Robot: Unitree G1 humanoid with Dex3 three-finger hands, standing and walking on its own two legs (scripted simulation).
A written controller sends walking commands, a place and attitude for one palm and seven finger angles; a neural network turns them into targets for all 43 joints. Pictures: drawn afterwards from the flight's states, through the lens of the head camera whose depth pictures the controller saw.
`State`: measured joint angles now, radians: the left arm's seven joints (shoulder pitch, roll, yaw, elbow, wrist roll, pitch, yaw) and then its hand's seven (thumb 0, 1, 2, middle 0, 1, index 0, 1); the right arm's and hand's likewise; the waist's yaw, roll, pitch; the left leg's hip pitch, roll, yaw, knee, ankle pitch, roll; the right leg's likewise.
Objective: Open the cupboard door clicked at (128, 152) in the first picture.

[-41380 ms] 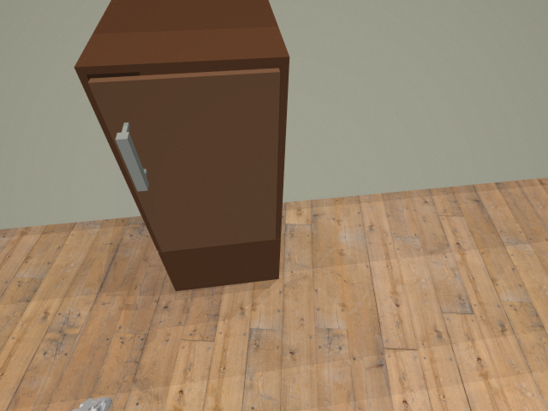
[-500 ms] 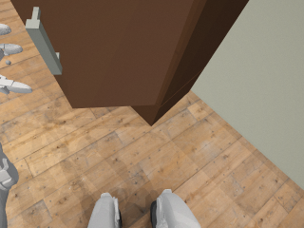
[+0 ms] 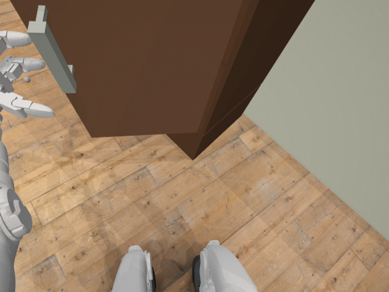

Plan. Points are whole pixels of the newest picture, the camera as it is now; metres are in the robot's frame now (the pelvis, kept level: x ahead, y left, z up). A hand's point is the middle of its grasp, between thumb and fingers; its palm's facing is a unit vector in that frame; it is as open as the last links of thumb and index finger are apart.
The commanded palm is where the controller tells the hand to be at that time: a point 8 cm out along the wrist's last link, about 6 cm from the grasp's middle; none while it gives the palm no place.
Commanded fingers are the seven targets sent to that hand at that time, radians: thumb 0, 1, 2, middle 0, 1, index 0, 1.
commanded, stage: slide the fingers in behind the handle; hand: left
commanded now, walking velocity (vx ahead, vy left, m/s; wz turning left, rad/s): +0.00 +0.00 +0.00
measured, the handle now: (57, 53) +0.56 +0.23 +0.06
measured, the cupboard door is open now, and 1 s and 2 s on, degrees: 52 52 52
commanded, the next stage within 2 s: close the thumb around the handle in 1.26 s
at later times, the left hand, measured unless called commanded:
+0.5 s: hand (45, 76) +0.51 +0.24 +0.06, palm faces +0.01 -1.00 -0.01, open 14.0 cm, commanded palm +0.49 +0.28 +0.06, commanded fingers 0.00 -0.50 0.30 -0.30 -1.20 -0.30 -1.20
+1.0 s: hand (66, 77) +0.50 +0.20 +0.06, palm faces +0.03 -1.00 -0.02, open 14.0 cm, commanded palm +0.48 +0.25 +0.06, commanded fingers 0.00 -0.50 0.30 -0.30 -1.20 -0.30 -1.20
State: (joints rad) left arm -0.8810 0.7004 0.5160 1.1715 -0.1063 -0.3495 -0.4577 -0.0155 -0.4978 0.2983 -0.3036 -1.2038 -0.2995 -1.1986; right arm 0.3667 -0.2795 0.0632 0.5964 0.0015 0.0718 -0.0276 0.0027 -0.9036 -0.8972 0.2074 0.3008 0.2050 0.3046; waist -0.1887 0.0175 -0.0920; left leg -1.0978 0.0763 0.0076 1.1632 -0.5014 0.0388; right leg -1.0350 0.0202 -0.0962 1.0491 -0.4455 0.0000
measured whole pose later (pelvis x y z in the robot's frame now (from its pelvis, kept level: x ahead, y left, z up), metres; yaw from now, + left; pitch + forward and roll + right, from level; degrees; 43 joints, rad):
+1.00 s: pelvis +0.01 -0.01 +0.00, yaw +1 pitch +23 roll -4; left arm -0.85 0.52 0.43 1.13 -0.09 -0.43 -0.28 -0.02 -0.50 0.30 -0.30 -1.20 -0.30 -1.20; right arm 0.36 -0.26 0.04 0.62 -0.01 0.07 0.00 0.00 -0.90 -0.90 0.21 0.30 0.20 0.30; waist -0.17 0.03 -0.11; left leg -1.04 0.07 0.02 1.14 -0.50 0.02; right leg -1.00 0.02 -0.08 1.06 -0.46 -0.01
